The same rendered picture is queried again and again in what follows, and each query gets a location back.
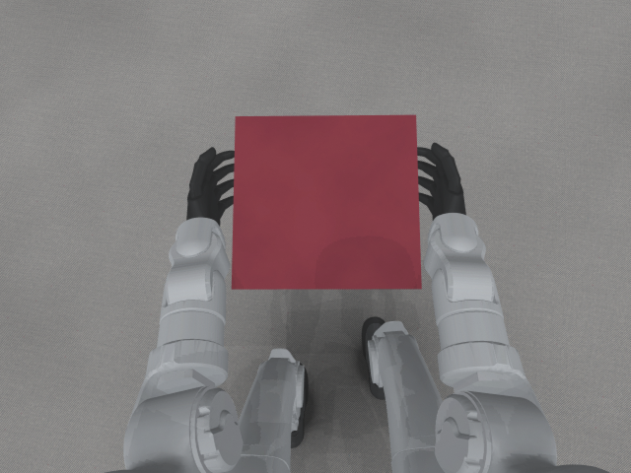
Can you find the robot thigh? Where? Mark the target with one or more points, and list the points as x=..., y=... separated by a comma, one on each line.
x=266, y=419
x=412, y=401

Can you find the right robot forearm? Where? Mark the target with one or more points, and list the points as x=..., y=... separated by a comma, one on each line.
x=475, y=351

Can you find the right robot thigh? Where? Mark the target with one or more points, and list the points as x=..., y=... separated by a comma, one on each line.
x=412, y=401

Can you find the left robot thigh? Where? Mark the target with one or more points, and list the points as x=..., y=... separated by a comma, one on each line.
x=266, y=419

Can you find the right robot hand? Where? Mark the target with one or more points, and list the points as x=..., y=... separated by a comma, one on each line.
x=446, y=189

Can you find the robot left upper arm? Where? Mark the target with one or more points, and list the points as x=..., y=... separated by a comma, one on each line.
x=191, y=431

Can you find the left robot forearm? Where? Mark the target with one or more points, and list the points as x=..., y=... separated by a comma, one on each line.
x=190, y=351

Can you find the robot right upper arm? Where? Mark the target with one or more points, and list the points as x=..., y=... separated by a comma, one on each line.
x=489, y=433

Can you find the carton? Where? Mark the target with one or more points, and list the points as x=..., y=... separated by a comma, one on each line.
x=326, y=202

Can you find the left robot hand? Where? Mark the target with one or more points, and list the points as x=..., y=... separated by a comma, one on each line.
x=204, y=193

